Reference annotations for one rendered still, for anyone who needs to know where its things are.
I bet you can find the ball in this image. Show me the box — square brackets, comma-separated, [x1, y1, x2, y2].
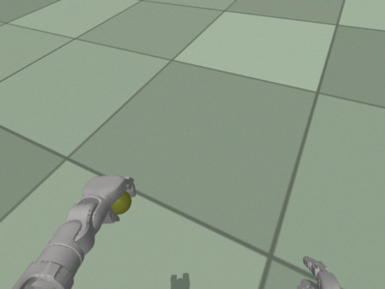
[111, 191, 131, 214]

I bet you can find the right robot hand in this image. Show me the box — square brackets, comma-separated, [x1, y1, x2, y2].
[297, 256, 341, 289]

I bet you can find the left robot arm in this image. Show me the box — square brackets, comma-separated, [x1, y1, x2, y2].
[12, 194, 109, 289]

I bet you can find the left robot hand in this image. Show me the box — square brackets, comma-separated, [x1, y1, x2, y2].
[82, 175, 136, 224]

